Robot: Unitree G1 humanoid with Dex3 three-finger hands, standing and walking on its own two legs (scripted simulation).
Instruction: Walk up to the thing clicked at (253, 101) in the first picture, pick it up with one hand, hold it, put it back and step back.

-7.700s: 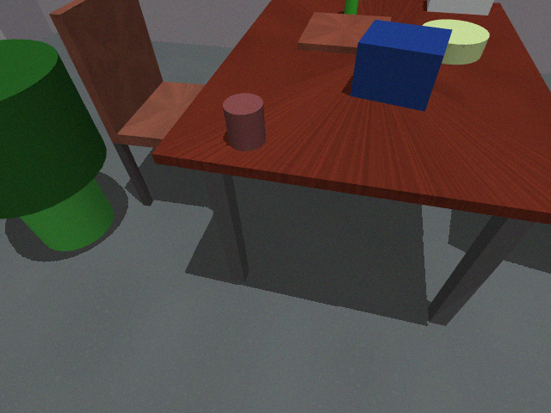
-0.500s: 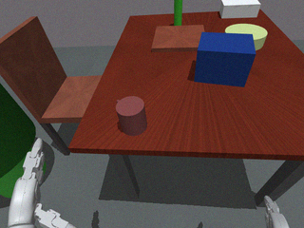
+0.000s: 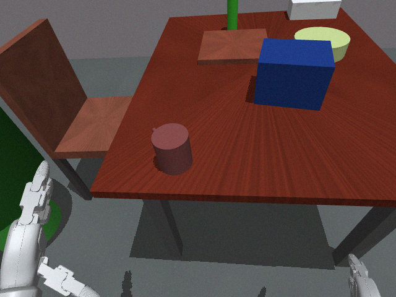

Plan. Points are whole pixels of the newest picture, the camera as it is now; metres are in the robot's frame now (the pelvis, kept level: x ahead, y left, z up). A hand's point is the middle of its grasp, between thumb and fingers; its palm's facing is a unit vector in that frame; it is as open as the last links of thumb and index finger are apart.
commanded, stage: rise first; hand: left
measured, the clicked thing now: (169, 146) +0.48 +0.14 +0.02
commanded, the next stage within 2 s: go down in 0.06 s
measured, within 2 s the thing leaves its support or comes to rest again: neither
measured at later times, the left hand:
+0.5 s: hand (68, 209) +0.23 +0.24 +0.14, palm faces +0.27 -0.91 -0.32, open 17.7 cm
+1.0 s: hand (76, 156) +0.34 +0.27 +0.15, palm faces +0.01 -1.00 -0.05, open 17.5 cm
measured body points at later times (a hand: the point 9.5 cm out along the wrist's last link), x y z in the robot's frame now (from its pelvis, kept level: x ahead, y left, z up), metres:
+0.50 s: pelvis +0.00 +0.00 -0.01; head -0.01 -0.02 +0.44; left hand +0.21 +0.29 +0.16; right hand +0.17 -0.26 -0.10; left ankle +0.00 +0.14 -0.74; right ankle -0.01 -0.13 -0.74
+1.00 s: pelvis +0.01 +0.01 +0.00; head +0.00 +0.00 +0.45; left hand +0.33 +0.33 +0.15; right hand +0.16 -0.26 -0.08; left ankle +0.00 +0.14 -0.74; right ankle -0.01 -0.13 -0.74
